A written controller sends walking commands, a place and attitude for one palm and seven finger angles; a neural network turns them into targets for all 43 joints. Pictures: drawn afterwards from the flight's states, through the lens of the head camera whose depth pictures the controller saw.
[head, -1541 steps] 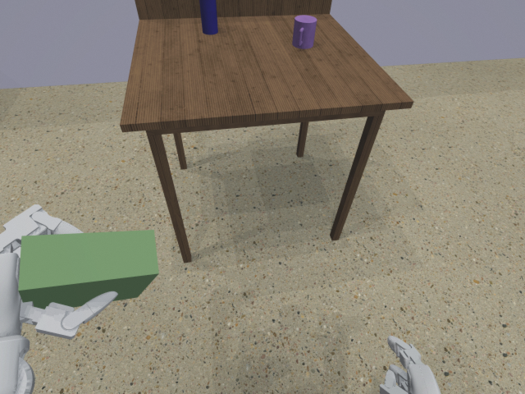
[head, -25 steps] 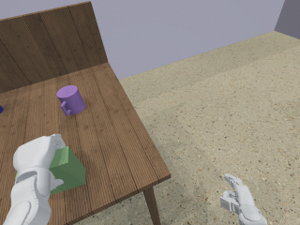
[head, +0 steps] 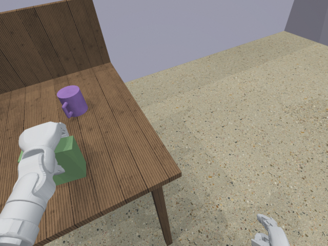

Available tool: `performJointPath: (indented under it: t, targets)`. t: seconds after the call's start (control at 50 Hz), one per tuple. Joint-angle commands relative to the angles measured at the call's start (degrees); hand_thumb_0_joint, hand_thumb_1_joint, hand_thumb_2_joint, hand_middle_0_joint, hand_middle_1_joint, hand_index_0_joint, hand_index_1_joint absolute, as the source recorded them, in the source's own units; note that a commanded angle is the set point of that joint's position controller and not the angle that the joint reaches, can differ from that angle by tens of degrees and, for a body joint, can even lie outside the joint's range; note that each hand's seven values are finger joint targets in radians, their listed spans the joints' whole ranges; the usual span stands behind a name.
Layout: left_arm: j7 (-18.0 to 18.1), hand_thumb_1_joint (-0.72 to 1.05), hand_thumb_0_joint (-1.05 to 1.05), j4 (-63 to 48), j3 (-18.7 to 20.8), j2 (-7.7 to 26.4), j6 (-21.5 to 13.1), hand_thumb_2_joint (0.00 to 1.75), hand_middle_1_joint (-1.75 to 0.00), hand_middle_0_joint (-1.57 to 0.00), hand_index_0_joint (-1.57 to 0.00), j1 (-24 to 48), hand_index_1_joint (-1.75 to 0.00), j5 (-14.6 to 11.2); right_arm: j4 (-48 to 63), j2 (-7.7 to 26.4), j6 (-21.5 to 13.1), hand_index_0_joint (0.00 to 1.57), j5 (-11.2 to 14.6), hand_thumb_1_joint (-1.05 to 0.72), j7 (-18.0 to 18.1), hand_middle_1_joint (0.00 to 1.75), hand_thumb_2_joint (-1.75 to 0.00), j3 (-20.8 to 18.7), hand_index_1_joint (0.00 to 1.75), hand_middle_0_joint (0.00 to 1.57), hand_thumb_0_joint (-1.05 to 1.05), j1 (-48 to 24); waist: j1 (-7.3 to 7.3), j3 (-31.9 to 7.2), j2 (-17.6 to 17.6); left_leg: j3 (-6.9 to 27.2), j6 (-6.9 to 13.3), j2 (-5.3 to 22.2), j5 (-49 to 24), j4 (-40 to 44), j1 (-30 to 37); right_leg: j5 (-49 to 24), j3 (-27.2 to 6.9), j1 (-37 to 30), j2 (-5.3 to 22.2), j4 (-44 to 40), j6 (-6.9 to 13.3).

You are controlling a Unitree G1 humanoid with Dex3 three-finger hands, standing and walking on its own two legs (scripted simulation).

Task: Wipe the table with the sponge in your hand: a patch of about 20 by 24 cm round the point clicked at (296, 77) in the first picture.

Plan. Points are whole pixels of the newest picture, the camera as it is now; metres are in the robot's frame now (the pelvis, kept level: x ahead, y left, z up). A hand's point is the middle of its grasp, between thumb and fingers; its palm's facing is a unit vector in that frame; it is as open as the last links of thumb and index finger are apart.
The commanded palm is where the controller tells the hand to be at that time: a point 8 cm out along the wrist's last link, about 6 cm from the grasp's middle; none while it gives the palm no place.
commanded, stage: wipe forward along the middle lane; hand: left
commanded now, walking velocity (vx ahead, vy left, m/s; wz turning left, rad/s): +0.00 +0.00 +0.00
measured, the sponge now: (59, 167) +0.29 +0.33 +0.04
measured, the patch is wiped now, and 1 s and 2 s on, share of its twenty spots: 1.00 1.00 1.00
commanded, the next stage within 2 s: slide back across to the first lane in 0.84 s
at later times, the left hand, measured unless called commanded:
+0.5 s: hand (47, 137) +0.35 +0.36 +0.09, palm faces -0.10 -0.04 -0.99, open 9.5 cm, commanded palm +0.33 +0.38 +0.12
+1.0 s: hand (43, 129) +0.38 +0.40 +0.09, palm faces -0.13 -0.03 -0.99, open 9.5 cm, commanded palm +0.36 +0.41 +0.13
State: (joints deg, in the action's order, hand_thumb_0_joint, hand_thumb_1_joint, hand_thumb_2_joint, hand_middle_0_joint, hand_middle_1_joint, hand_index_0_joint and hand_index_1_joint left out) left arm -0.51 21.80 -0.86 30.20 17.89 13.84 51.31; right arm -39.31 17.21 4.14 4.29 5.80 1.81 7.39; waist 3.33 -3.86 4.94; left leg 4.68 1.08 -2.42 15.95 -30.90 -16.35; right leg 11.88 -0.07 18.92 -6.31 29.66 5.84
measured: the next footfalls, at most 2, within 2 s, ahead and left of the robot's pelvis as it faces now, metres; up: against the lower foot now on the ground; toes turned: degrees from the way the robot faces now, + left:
none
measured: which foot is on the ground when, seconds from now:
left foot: down 0.00-1.00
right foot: down 0.00-1.00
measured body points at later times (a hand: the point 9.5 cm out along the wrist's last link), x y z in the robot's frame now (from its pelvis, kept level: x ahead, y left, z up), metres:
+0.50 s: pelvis +0.02 +0.00 +0.00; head +0.04 -0.04 +0.44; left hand +0.35 +0.36 +0.15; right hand +0.18 -0.26 -0.13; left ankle +0.01 +0.13 -0.73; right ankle +0.04 -0.05 -0.73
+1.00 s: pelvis +0.02 +0.02 +0.00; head +0.05 +0.00 +0.44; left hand +0.38 +0.39 +0.15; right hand +0.14 -0.25 -0.13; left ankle +0.01 +0.13 -0.73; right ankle +0.04 -0.05 -0.73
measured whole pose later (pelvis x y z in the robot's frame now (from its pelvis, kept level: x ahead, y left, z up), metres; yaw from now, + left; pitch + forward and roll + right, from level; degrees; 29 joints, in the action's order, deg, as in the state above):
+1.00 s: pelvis +0.02 +0.02 +0.00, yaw +0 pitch +9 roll -1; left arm 0.8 50.1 6.1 39.2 4.0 32.6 55.6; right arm -40.0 17.8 6.7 5.3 4.5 0.3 11.8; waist 0.2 -6.1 4.0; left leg 4.8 1.3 -2.5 17.1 -33.9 -26.0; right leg 12.0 0.2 27.2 -6.3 29.9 4.9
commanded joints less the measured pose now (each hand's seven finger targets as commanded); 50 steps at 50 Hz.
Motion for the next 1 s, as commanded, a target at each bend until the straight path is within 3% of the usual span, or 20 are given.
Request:
performJointPath:
  t: [0.0,0.06,0.08,0.2,0.34,0.36,0.48,0.52,0.56,0.64,0.66,0.7,0.76,0.82,0.88,0.9,0.92,0.94,0.96,0.98]
  targets:
    - [3.17,0.10,0.00,3.84,5.76,16.46,-0.10,1.30,-1.60,-1.20,-1.20,11.60,-1.60,4.16,9.34,6.35,-3.11,0.20,-0.25,-0.90,0.04,0.30,-0.90,-2.40,0.30,0.20,0.00,-9.53,0.66,-2.97,-8.50,-2.24,1.97,-1.68,5.38,3.17,-10.10,18.93,-10.29,-6.57,6.53,-10.75,-3.39]
    - [3.59,0.10,0.00,5.34,7.17,17.92,-1.27,1.30,-1.60,-1.20,-1.20,13.21,-1.60,4.14,8.98,6.66,-3.14,0.20,-0.20,-0.90,-0.17,0.30,-0.90,-2.68,0.30,0.20,0.00,-8.77,0.50,-4.29,-8.44,-1.60,2.00,-1.55,4.62,2.99,-11.19,16.98,-11.12,-6.96,6.43,-10.06,-3.14]
    - [3.74,0.10,0.00,6.27,6.10,16.83,-1.56,1.30,-1.60,-1.20,-1.20,13.13,-1.60,3.95,8.81,6.59,-3.04,0.20,-0.19,-0.90,-0.22,0.30,-0.90,-2.68,0.30,0.20,0.00,-8.12,0.30,-4.29,-8.70,-1.88,2.12,-1.58,4.41,2.63,-11.73,16.28,-10.58,-7.46,6.72,-9.77,-3.40]
    - [3.99,0.10,0.00,11.12,8.15,21.13,-3.60,1.30,-1.60,-1.20,-1.20,18.02,-1.60,4.25,7.34,7.29,-2.85,0.20,-0.06,-0.90,-0.09,0.30,-0.90,-3.14,0.30,0.20,0.00,-5.85,-0.63,-5.42,-9.81,-1.60,2.31,-1.54,3.39,0.71,-13.94,13.65,-12.44,-7.99,7.23,-9.32,-3.50]
    - [3.34,0.10,0.00,14.81,8.75,22.80,-5.95,1.30,-1.60,-1.20,-1.20,20.57,-1.60,4.90,6.72,7.61,-1.99,0.20,0.03,-0.90,-0.37,0.30,-0.90,-3.30,0.30,0.20,0.00,-3.85,-1.23,-9.31,-8.90,-1.80,2.46,-1.42,-0.40,-0.51,-15.33,0.07,-11.76,-11.11,7.67,-6.10,-3.69]
    - [3.00,0.10,0.00,14.47,8.91,23.02,-6.26,1.30,-1.60,-1.20,-1.20,21.35,-1.60,4.86,7.07,7.56,-1.94,0.20,0.20,-0.90,-0.46,0.30,-0.90,-3.18,0.30,0.20,0.00,-3.94,-1.16,-9.98,-7.13,-1.44,2.49,-1.51,-1.17,-0.10,-15.29,-1.54,-11.75,-11.18,7.36,-5.62,-3.41]
    - [2.88,0.10,0.00,16.40,10.21,23.59,-8.18,1.30,-1.60,-1.20,-1.20,19.25,-1.60,4.69,6.65,7.98,-1.11,0.20,0.13,-0.90,-0.79,0.30,-0.90,-3.66,0.30,0.20,0.00,-1.92,-1.33,-12.46,-9.47,-2.04,2.90,-1.40,-4.07,-1.07,-15.34,-13.11,-10.18,-13.64,7.60,-3.29,-4.00]
    - [2.96,0.10,0.00,16.04,8.66,22.01,-8.54,1.30,-1.60,-1.20,-1.20,20.47,-1.60,4.58,6.95,7.94,-0.99,0.20,0.38,-0.90,-0.88,0.30,-0.90,-3.77,0.30,0.20,0.00,-1.72,-1.78,-11.68,-8.99,-2.48,3.01,-1.43,-3.78,-0.82,-14.91,-12.42,-9.02,-12.00,7.30,-3.64,-4.09]
    - [3.16,0.10,0.00,16.79,11.12,24.94,-9.03,1.30,-1.60,-1.20,-1.20,21.98,-1.60,4.15,6.76,8.17,-1.02,0.20,0.44,-0.90,-0.78,0.30,-0.90,-3.72,0.30,0.20,0.00,-1.85,-1.69,-11.37,-9.43,-2.01,3.05,-1.29,-3.49,-0.78,-15.42,-11.58,-10.21,-11.92,7.32,-3.98,-3.92]
    - [3.78,0.10,0.00,19.35,10.43,25.82,-9.66,1.30,-1.60,-1.20,-1.20,25.22,-1.60,5.21,6.14,8.49,-0.65,0.20,0.53,-0.90,-0.77,0.30,-0.90,-3.87,0.30,0.20,0.00,-0.37,-2.57,-10.65,-9.52,-2.48,3.13,-1.29,-2.68,-0.95,-16.13,-9.88,-8.96,-10.57,7.27,-4.23,-4.13]
    - [3.72,0.10,0.00,19.26,11.62,26.93,-9.91,1.30,-1.60,-1.20,-1.20,25.05,-1.60,5.26,6.26,8.39,-0.55,0.20,0.58,-0.90,-0.81,0.30,-0.90,-3.82,0.30,0.20,0.00,-0.80,-1.85,-11.85,-7.80,-2.19,3.06,-1.42,-3.47,-0.43,-15.84,-9.70,-9.13,-10.85,6.96,-3.97,-3.66]
    - [3.80,0.10,0.00,20.27,8.99,24.71,-9.88,1.30,-1.60,-1.20,-1.20,26.29,-1.60,5.89,6.28,8.23,-0.30,0.20,0.63,-0.90,-0.89,0.30,-0.90,-3.84,0.30,0.20,0.00,0.08,-2.46,-11.82,-7.43,-2.68,3.13,-1.29,-2.90,-0.26,-15.13,-8.26,-7.35,-9.79,6.86,-4.33,-3.80]
    - [3.64,0.10,0.00,21.44,10.95,28.31,-10.12,1.30,-1.60,-1.20,-1.20,29.20,-1.60,5.97,6.16,8.55,-0.07,0.20,0.69,-0.90,-0.69,0.30,-0.90,-3.71,0.30,0.20,0.00,0.00,-2.59,-13.01,-6.89,-2.43,3.09,-1.23,-2.53,-0.29,-15.88,-7.36,-8.80,-10.71,7.08,-4.74,-3.63]
    - [3.67,0.10,0.00,23.56,9.06,27.27,-10.53,1.30,-1.60,-1.20,-1.20,31.13,-1.60,6.69,5.88,8.68,0.16,0.20,0.73,-0.90,-0.78,0.30,-0.90,-3.68,0.30,0.20,0.00,1.22,-3.48,-12.26,-7.43,-2.75,3.18,-1.12,-1.68,-0.10,-16.33,-5.89,-7.49,-9.49,6.91,-5.09,-3.81]
    - [3.94,0.10,0.00,25.39,10.18,28.33,-11.42,1.30,-1.60,-1.20,-1.20,30.44,-1.60,7.37,5.65,8.69,0.38,0.20,0.61,-0.90,-0.89,0.30,-0.90,-3.85,0.30,0.20,0.00,2.03,-2.84,-13.34,-6.09,-2.54,3.20,-0.97,-2.79,0.17,-15.77,-6.49,-6.49,-9.16,6.51,-4.60,-3.38]
    - [3.94,0.10,0.00,25.12,8.41,26.46,-11.68,1.30,-1.60,-1.20,-1.20,31.24,-1.60,7.48,5.92,8.58,0.41,0.20,0.73,-0.90,-0.98,0.30,-0.90,-3.84,0.30,0.20,0.00,1.99,-3.34,-12.91,-5.79,-2.72,3.20,-1.02,-2.47,0.29,-15.57,-6.07,-6.19,-8.24,6.44,-4.90,-3.42]
    - [4.12,0.10,0.00,25.55,8.97,26.28,-11.87,1.30,-1.60,-1.20,-1.20,29.56,-1.60,7.47,6.10,8.49,0.42,0.20,0.69,-0.90,-1.16,0.30,-0.90,-3.95,0.30,0.20,0.00,2.25,-2.60,-13.69,-5.78,-2.55,3.15,-0.94,-2.80,0.40,-15.18,-6.15,-5.86,-8.45,6.31,-4.73,-3.26]
    - [4.26,0.10,0.00,24.70,9.12,26.61,-12.19,1.30,-1.60,-1.20,-1.20,30.16,-1.60,7.48,6.19,8.48,0.47,0.20,0.75,-0.90,-1.19,0.30,-0.90,-4.00,0.30,0.20,0.00,1.98,-2.67,-13.92,-5.47,-2.63,3.17,-0.86,-2.93,0.50,-14.68,-6.20,-5.98,-8.53,6.35,-4.87,-3.23]
    - [4.37,0.10,0.00,23.82,11.70,28.77,-12.76,1.30,-1.60,-1.20,-1.20,29.58,-1.60,7.20,6.53,8.40,0.52,0.20,0.74,-0.90,-1.15,0.30,-0.90,-3.98,0.30,0.20,0.00,1.60,-1.50,-15.85,-5.12,-2.10,3.14,-0.80,-4.11,0.99,-14.28,-6.98,-6.18,-10.00,6.22,-4.40,-2.84]
    - [4.79,0.10,0.00,23.20,11.44,28.61,-13.09,1.30,-1.60,-1.20,-1.20,29.26,-1.60,7.19,6.50,8.38,0.71,0.20,0.57,-0.90,-1.16,0.30,-0.90,-4.19,0.30,0.20,0.00,2.07,-1.75,-16.27,-5.26,-2.47,3.29,-0.91,-4.27,0.79,-13.80,-7.38,-5.88,-10.75,6.23,-4.27,-3.05]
